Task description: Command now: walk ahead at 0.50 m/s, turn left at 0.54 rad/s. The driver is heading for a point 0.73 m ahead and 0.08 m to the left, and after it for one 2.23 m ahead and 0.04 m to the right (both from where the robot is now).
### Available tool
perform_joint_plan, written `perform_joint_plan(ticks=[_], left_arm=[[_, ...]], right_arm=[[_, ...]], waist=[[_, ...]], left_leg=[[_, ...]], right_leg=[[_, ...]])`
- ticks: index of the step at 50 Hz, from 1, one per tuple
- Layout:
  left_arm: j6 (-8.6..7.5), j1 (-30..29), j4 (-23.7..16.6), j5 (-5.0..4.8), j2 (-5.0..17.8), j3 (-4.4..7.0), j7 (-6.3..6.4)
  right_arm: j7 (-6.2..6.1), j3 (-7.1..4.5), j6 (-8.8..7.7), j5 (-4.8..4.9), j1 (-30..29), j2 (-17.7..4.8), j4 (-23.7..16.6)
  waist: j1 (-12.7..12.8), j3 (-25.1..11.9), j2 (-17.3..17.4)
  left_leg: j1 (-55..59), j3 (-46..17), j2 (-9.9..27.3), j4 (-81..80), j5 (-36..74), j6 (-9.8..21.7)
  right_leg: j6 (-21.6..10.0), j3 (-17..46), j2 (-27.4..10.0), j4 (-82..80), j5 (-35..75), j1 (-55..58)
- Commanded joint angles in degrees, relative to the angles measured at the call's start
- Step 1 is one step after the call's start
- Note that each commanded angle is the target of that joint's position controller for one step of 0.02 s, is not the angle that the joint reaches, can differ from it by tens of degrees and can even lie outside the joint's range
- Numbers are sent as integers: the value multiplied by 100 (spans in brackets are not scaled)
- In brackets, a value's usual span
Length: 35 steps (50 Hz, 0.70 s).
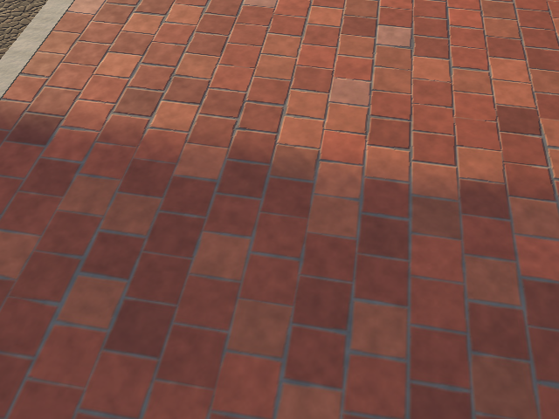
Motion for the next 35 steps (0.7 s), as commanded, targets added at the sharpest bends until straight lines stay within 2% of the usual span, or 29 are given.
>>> perform_joint_plan(ticks=[1,2,3,4,5,6,7,8,9,10,12,13,14,16,19,21,23,25,27,28,29,30,31,32,33,34,35], left_arm=[[69,-106,-303,-80,1182,264,59],[113,-212,-345,-91,1265,279,66],[131,-354,-399,-119,1276,262,62],[75,-308,-537,-1,1085,188,56],[-137,118,-862,69,252,-57,-42],[-419,-513,-1007,-164,705,5,-147],[-515,-932,-1143,-328,806,27,-184],[-532,-952,-1103,-233,762,23,-145],[-480,-948,-1038,-54,853,88,-94],[-391,-814,-1031,-4,877,125,-94],[-246,-742,-1068,49,757,125,-94],[-198,-828,-1099,75,677,101,-88],[-170,-1017,-1166,94,613,73,-80],[-160,-1422,-1274,98,514,20,-94],[-200,-1978,-1395,35,404,-50,-173],[-224,-2266,-1489,-18,454,-60,-225],[-260,-2481,-1598,-28,551,-52,-282],[-309,-2519,-1674,-21,638,-38,-345],[-340,-2185,-1624,-26,756,4,-370],[-355,-1662,-1477,23,883,76,-353],[-374,-888,-1289,123,1105,160,-338],[-384,-27,-1187,257,1493,228,-324],[-318,277,-982,217,1496,235,-384],[-266,243,-1034,36,1051,121,-403],[-224,-283,-1111,-1,858,46,-381],[-191,-699,-1163,41,737,-23,-374],[-172,-926,-1157,59,614,-70,-368]], right_arm=[[83,-155,-61,30,-226,-528,-574],[78,-266,-54,56,325,-740,-489],[20,-452,-53,66,1231,-1072,-274],[-123,-651,3,42,2010,-1634,-103],[-140,-683,-47,49,1676,-2084,-267],[-115,-516,-94,-45,1940,-1607,-299],[-118,-427,-161,-79,1783,-1253,-273],[-99,-359,-218,-34,1334,-1026,-346],[-111,-289,-237,-23,944,-802,-441],[-138,-251,-243,-63,754,-740,-540],[-202,-263,-258,-50,772,-856,-561],[-241,-278,-272,-59,867,-936,-541],[-282,-290,-279,-60,976,-1001,-507],[-336,-275,-266,-43,1178,-994,-421],[-348,-252,-246,-30,1436,-982,-319],[-332,-246,-252,-30,1620,-1013,-224],[-333,-240,-235,-20,1789,-1013,-131],[-363,-251,-190,-30,1892,-1051,-65],[-391,-275,-144,-40,1805,-1133,-64],[-398,-262,-118,-48,1640,-1129,-103],[-398,-207,-109,-83,1522,-1031,-180],[-411,-101,-137,-198,1679,-761,-331],[-374,10,-209,-75,2651,-360,-120],[-366,-99,-219,-9,2421,-970,-16],[-368,-140,-195,36,1821,-1098,-176],[-390,-129,-160,-35,1474,-1048,-246],[-409,-154,-107,-101,1346,-986,-281]], waist=[[-348,94,-626],[-684,-238,-702],[-1187,-726,-593],[-1418,-1224,156],[-656,-1775,1443],[-1053,-2143,708],[-1023,-1426,478],[-694,-872,-126],[-480,-666,-198],[-301,-557,-118],[-171,-444,-111],[-186,-384,-94],[-242,-305,-53],[-407,-208,80],[-694,-102,256],[-836,22,330],[-904,112,338],[-855,131,373],[-630,6,508],[-319,-267,512],[47,-902,413],[221,-1819,-380],[-48,-2593,-1979],[145,-2331,-1179],[91,-1445,-751],[-73,-990,-279],[-240,-723,-193]], left_leg=[[362,499,-419,-44,-790,286],[1113,616,-664,-85,-990,432],[2484,574,-901,-547,-610,651],[4184,-859,-85,-768,-664,996],[5881,-4375,1327,-1623,-1396,2193],[6037,-4930,1460,-2275,-1614,2081],[5533,-4000,1291,-2224,-1218,1788],[4561,-3219,1010,-2204,-596,1545],[3808,-2666,778,-2249,-90,1371],[3282,-2427,646,-2375,211,1337],[2778,-2132,552,-2548,684,1344],[2629,-1926,510,-2613,934,1336],[2543,-1742,452,-2665,1103,1298],[2482,-1398,246,-2675,1153,1096],[2472,-1157,88,-2661,558,836],[2668,-1322,254,-2649,174,817],[3198,-1517,481,-2426,253,813],[3720,-1698,719,-2170,600,757],[3954,-1715,780,-1820,1514,629],[3943,-1535,550,-1203,2679,492],[3575,-1284,211,-177,3000,281],[2202,-1028,-360,1650,1271,-32],[535,-1063,-1200,3401,-3421,-384],[149,-1558,-948,3924,-3500,-403],[-122,-1345,-713,3875,-3115,-449],[15,-1055,-434,3558,-2779,-513],[232,-909,-229,3145,-2564,-551]], right_leg=[[-719,285,-1754,722,5884,93],[-645,232,-1689,1553,6552,-4],[-455,138,-1460,2788,6270,-502],[-169,144,-1144,4650,3990,-2020],[175,1007,227,6778,-1058,-4484],[-26,2247,97,7068,-1093,-5124],[-199,2225,-177,6825,-654,-5449],[-241,2211,-465,6198,-194,-5193],[-203,2183,-648,5681,22,-4742],[-150,2203,-748,5434,175,-4348],[24,2086,-776,4933,346,-4101],[104,2011,-767,4643,571,-4115],[178,1945,-750,4284,883,-4188],[219,1861,-666,3399,1713,-4167],[141,1740,-430,2210,2818,-3833],[70,1745,-360,1871,3014,-3831],[-59,1794,-332,1635,2739,-4118],[-225,1802,-288,1451,2273,-4280],[-407,1696,-157,1340,1806,-3840],[-550,1527,41,1124,1922,-3089],[-784,1674,-171,1241,2728,-1802],[-1294,2917,-1321,1641,4320,116],[-2182,5060,-2472,1239,4789,1627],[-1981,5051,-2291,1042,4223,1346],[-1746,4132,-2097,1000,4483,520],[-1618,3548,-1839,869,4981,-286],[-1547,3203,-1655,711,5156,-890]])
Keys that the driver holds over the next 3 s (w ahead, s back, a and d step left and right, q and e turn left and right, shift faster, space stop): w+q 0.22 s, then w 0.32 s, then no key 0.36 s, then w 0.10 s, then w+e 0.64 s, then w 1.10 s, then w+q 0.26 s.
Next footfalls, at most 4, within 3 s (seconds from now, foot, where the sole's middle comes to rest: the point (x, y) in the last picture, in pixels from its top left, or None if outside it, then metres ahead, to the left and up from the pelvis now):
0.08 left None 0.21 0.11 -0.77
0.58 right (320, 387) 0.55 -0.04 -0.77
1.04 left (223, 394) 0.52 0.19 -0.77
1.48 right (330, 288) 0.83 -0.07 -0.77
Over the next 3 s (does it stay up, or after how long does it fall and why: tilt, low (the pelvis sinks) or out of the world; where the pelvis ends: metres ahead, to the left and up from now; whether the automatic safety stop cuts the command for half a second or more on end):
stays up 1.50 -0.11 0.01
